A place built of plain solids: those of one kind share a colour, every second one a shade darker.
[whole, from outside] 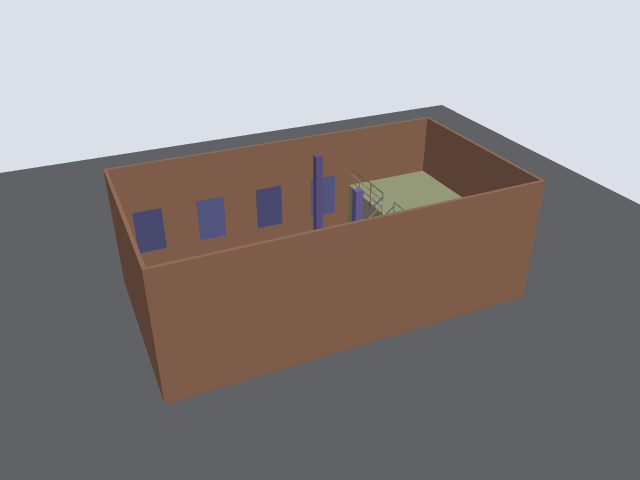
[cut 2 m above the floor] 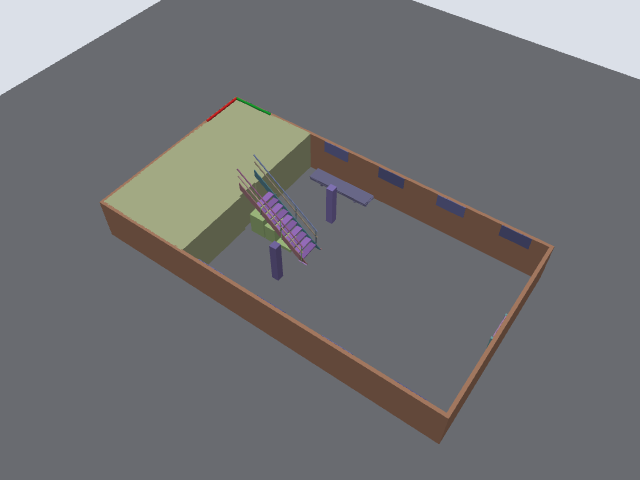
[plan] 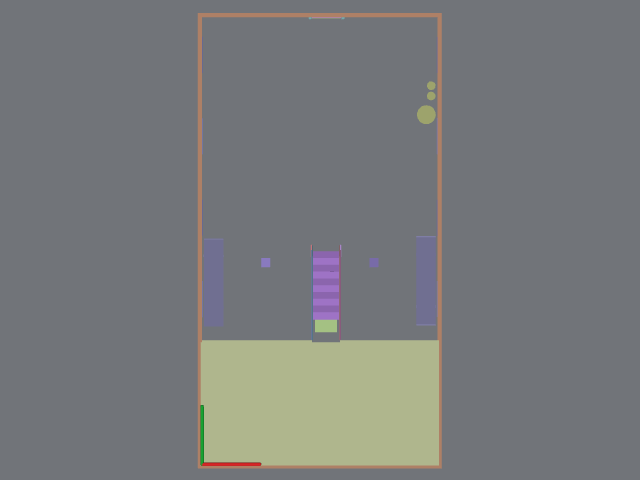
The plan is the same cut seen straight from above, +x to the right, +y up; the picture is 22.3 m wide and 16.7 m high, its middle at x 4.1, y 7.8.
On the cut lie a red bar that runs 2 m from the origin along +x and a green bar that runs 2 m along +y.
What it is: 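A pumping station 8.2 x 15.6 m, 5.6 m high; the engine floor; at the rear the gallery 4.2 m deep at 2.74 m over closed stores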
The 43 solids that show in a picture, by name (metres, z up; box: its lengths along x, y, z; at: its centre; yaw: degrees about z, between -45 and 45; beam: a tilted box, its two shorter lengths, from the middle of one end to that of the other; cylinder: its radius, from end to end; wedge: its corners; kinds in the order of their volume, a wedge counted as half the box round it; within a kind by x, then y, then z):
{
 "loft_1": {"box": [3.88, 0.09, 2.79], "at": [1.89, 4.27, 1.35]},
 "loft_2": {"box": [8.29, 4.29, 2.79], "at": [4.09, 2.1, 1.35]},
 "loft_3": {"box": [3.45, 0.09, 2.79], "at": [6.52, 4.27, 1.35]},
 "wall_1": {"box": [0.15, 15.85, 5.65], "at": [-0.07, 7.78, 2.77]},
 "wall_2": {"box": [8.49, 0.15, 5.65], "at": [4.09, -0.07, 2.77]},
 "wall_3": {"box": [8.49, 0.15, 5.65], "at": [4.09, 15.62, 2.77]},
 "wall_4": {"box": [0.15, 15.85, 5.65], "at": [8.27, 7.78, 2.77]},
 "post_1": {"box": [0.32, 0.32, 5.65], "at": [2.21, 7.01, 2.77]},
 "post_2": {"box": [0.32, 0.32, 5.65], "at": [5.98, 7.01, 2.77]},
 "under_1": {"box": [0.77, 0.71, 1.11], "at": [4.31, 4.94, 0.5]},
 "under_2": {"box": [0.77, 0.52, 0.88], "at": [4.31, 5.62, 0.39]},
 "under_3": {"box": [0.77, 0.76, 0.22], "at": [4.31, 6.31, 0.06]},
 "winf_1": {"box": [0.028, 1.26, 2.03], "at": [0.01, 5.74, 2.42]},
 "winf_2": {"box": [0.028, 1.26, 2.03], "at": [0.01, 8.57, 2.42]},
 "winf_3": {"box": [0.028, 1.26, 2.03], "at": [0.01, 11.4, 2.42]},
 "winf_4": {"box": [0.028, 1.26, 2.03], "at": [0.01, 14.24, 2.42]},
 "winf_5": {"box": [0.028, 1.26, 2.03], "at": [8.18, 5.74, 2.42]},
 "winf_6": {"box": [0.028, 1.26, 2.03], "at": [8.18, 8.57, 2.42]},
 "winf_7": {"box": [0.028, 1.26, 2.03], "at": [8.18, 11.4, 2.42]},
 "winf_8": {"box": [0.028, 1.26, 2.03], "at": [8.18, 14.24, 2.42]},
 "stair_handrail_right_1": {"wedge": [[3.79, 4.33, 3.57], [3.79, 4.36, 3.6], [3.79, 7.42, 0.99], [3.79, 7.45, 1.03], [3.83, 4.33, 3.57], [3.83, 4.36, 3.6], [3.83, 7.42, 0.99], [3.83, 7.45, 1.03]]},
 "stair_kneerail_right_1": {"wedge": [[3.79, 4.33, 3.2], [3.79, 4.36, 3.23], [3.79, 7.42, 0.62], [3.79, 7.45, 0.65], [3.83, 4.33, 3.2], [3.83, 4.36, 3.23], [3.83, 7.42, 0.62], [3.83, 7.45, 0.65]]},
 "stair_handrail_left_1": {"wedge": [[4.79, 4.33, 3.57], [4.79, 4.36, 3.6], [4.79, 7.42, 0.99], [4.79, 7.45, 1.03], [4.83, 4.33, 3.57], [4.83, 4.36, 3.6], [4.83, 7.42, 0.99], [4.83, 7.45, 1.03]]},
 "stair_kneerail_left_1": {"wedge": [[4.79, 4.33, 3.2], [4.79, 4.36, 3.23], [4.79, 7.42, 0.62], [4.79, 7.45, 0.65], [4.83, 4.33, 3.2], [4.83, 4.36, 3.23], [4.83, 7.42, 0.62], [4.83, 7.45, 0.65]]},
 "planks_1": {"box": [0.68, 3.03, 0.038], "at": [0.4, 6.3, 0.21]},
 "planks_2": {"box": [0.68, 3.03, 0.038], "at": [7.79, 6.38, 0.21]},
 "stair_string_right_1": {"wedge": [[3.83, 4.32, 2.44], [3.83, 4.32, 2.8], [3.83, 7.24, 0.0], [3.83, 7.24, 0.36], [3.86, 4.32, 2.44], [3.86, 4.32, 2.8], [3.86, 7.24, 0.0], [3.86, 7.24, 0.36]]},
 "stair_string_left_1": {"wedge": [[4.76, 4.32, 2.44], [4.76, 4.32, 2.8], [4.76, 7.24, 0.0], [4.76, 7.24, 0.36], [4.79, 4.32, 2.44], [4.79, 4.32, 2.8], [4.79, 7.24, 0.0], [4.79, 7.24, 0.36]]},
 "hose_1": {"cylinder": 0.33, "from": [7.8, 12.16, 0.0], "to": [7.8, 12.16, 0.2]},
 "hose_2": {"cylinder": 0.15, "from": [7.97, 12.81, 0.21], "to": [7.97, 12.81, 0.28]},
 "hose_3": {"cylinder": 0.15, "from": [7.97, 13.17, 0.21], "to": [7.97, 13.17, 0.28]},
 "stair_tread_1": {"wedge": [[3.85, 5.02, 1.91], [3.85, 5.02, 1.96], [3.85, 5.29, 1.91], [3.85, 5.29, 1.96], [4.77, 5.02, 1.91], [4.77, 5.02, 1.96], [4.77, 5.29, 1.91], [4.77, 5.29, 1.96]]},
 "stair_tread_2": {"wedge": [[3.85, 5.26, 1.71], [3.85, 5.26, 1.76], [3.85, 5.52, 1.71], [3.85, 5.52, 1.77], [4.77, 5.26, 1.71], [4.77, 5.26, 1.77], [4.77, 5.52, 1.71], [4.77, 5.52, 1.77]]},
 "stair_tread_3": {"wedge": [[3.85, 5.49, 1.52], [3.85, 5.49, 1.57], [3.85, 5.76, 1.51], [3.85, 5.76, 1.57], [4.77, 5.49, 1.52], [4.77, 5.49, 1.57], [4.77, 5.76, 1.51], [4.77, 5.76, 1.57]]},
 "stair_tread_4": {"wedge": [[3.85, 5.73, 1.31], [3.85, 5.73, 1.37], [3.85, 5.99, 1.32], [3.85, 5.99, 1.37], [4.77, 5.73, 1.32], [4.77, 5.73, 1.37], [4.77, 5.99, 1.32], [4.77, 5.99, 1.37]]},
 "stair_tread_5": {"wedge": [[3.85, 5.96, 1.12], [3.85, 5.96, 1.17], [3.85, 6.23, 1.12], [3.85, 6.23, 1.17], [4.77, 5.96, 1.12], [4.77, 5.96, 1.18], [4.77, 6.23, 1.12], [4.77, 6.23, 1.18]]},
 "stair_tread_6": {"wedge": [[3.85, 6.2, 0.93], [3.85, 6.2, 0.98], [3.85, 6.46, 0.92], [3.85, 6.46, 0.98], [4.77, 6.2, 0.93], [4.77, 6.2, 0.98], [4.77, 6.46, 0.92], [4.77, 6.46, 0.98]]},
 "stair_tread_7": {"wedge": [[3.85, 6.44, 0.73], [3.85, 6.44, 0.78], [3.85, 6.7, 0.73], [3.85, 6.7, 0.78], [4.77, 6.43, 0.73], [4.77, 6.43, 0.78], [4.77, 6.7, 0.73], [4.77, 6.7, 0.78]]},
 "stair_tread_8": {"wedge": [[3.85, 6.67, 0.53], [3.85, 6.67, 0.59], [3.85, 6.93, 0.53], [3.85, 6.94, 0.58], [4.77, 6.67, 0.53], [4.77, 6.67, 0.59], [4.77, 6.94, 0.53], [4.77, 6.94, 0.59]]},
 "stair_tread_9": {"wedge": [[3.85, 6.91, 0.34], [3.85, 6.91, 0.39], [3.85, 7.17, 0.34], [3.85, 7.17, 0.39], [4.77, 6.91, 0.33], [4.77, 6.91, 0.39], [4.77, 7.17, 0.33], [4.77, 7.17, 0.39]]},
 "stair_tread_10": {"wedge": [[3.85, 7.14, 0.14], [3.85, 7.14, 0.19], [3.85, 7.41, 0.14], [3.85, 7.41, 0.19], [4.77, 7.14, 0.14], [4.77, 7.14, 0.19], [4.77, 7.41, 0.14], [4.77, 7.41, 0.19]]},
 "handrail_1": {"box": [3.38, 0.041, 0.041], "at": [6.5, 4.34, 3.78]},
 "kneerail_1": {"box": [3.38, 0.041, 0.041], "at": [6.5, 4.34, 3.42]}
}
